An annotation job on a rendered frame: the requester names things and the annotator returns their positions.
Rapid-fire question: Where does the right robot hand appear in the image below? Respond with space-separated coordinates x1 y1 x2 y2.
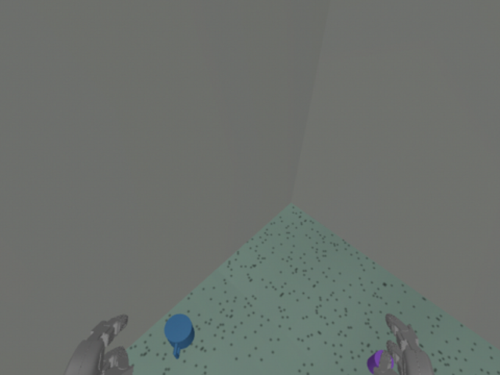
373 313 434 375

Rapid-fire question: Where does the left robot hand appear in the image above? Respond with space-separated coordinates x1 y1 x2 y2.
63 314 134 375

